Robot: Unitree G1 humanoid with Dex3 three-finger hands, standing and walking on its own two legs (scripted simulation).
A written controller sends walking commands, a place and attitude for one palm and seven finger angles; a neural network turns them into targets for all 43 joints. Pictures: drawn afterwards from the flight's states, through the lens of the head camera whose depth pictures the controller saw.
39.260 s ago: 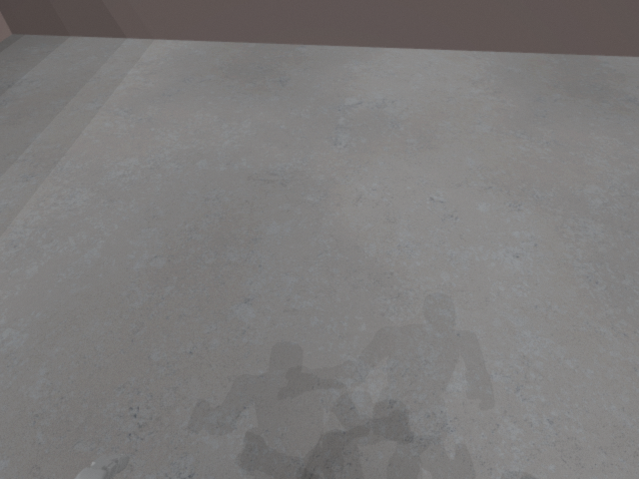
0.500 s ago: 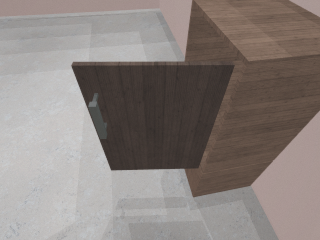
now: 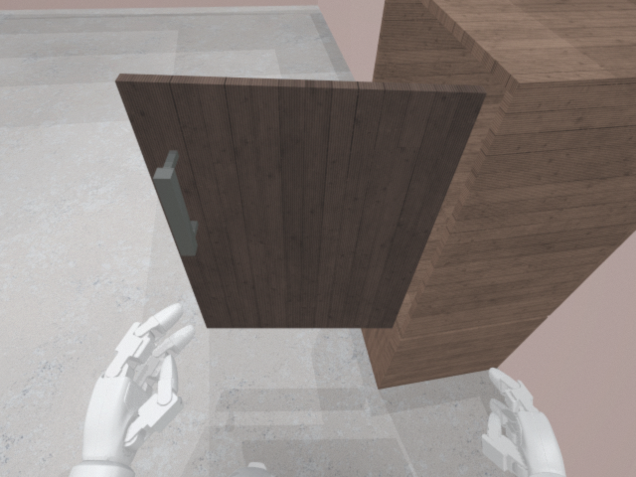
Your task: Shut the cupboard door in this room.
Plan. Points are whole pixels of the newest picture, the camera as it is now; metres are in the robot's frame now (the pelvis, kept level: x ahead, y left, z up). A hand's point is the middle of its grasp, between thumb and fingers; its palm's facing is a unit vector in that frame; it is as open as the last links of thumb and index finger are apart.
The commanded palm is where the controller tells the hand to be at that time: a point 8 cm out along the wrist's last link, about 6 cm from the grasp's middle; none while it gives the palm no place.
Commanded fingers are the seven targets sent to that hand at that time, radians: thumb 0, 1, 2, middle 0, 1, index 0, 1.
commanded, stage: raise the hand and make a fist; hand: left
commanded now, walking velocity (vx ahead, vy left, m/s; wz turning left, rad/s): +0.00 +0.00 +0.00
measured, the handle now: (181, 205) +0.45 +0.22 +0.08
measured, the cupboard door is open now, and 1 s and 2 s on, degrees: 81 81 81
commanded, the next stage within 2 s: bring the fist close to the handle in 1.60 s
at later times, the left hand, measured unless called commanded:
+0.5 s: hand (144, 425) +0.18 +0.20 +0.03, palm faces +0.08 -1.00 -0.02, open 4.3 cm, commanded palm +0.15 +0.24 +0.04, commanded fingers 0.00 0.90 0.90 -0.95 -1.12 -0.95 -1.12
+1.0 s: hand (120, 398) +0.19 +0.21 +0.08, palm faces +0.08 -1.00 -0.03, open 3.1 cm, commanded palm +0.17 +0.26 +0.07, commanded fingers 0.00 0.90 0.90 -1.30 -1.50 -1.30 -1.50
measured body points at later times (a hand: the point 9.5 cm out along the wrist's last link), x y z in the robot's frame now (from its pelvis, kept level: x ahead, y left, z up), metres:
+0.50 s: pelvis -0.01 +0.02 -0.03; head +0.04 +0.02 +0.42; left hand +0.17 +0.25 +0.03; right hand +0.15 -0.20 -0.11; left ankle +0.04 +0.12 -0.68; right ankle -0.01 -0.09 -0.68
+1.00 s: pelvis -0.02 +0.02 -0.01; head +0.01 +0.03 +0.44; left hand +0.18 +0.26 +0.08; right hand +0.18 -0.19 -0.07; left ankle +0.04 +0.12 -0.68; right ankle -0.01 -0.09 -0.68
